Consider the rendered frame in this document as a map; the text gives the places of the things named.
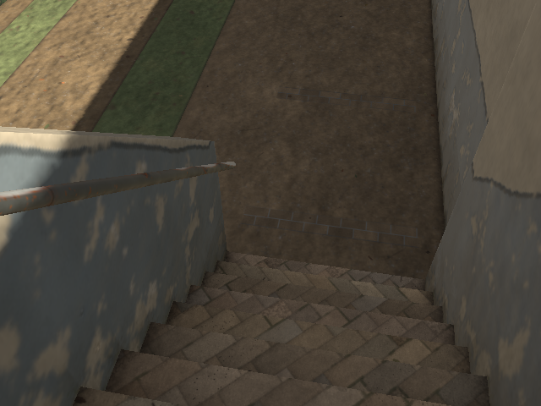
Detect stairs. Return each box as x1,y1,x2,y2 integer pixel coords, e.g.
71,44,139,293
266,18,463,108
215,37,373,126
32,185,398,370
73,251,490,406

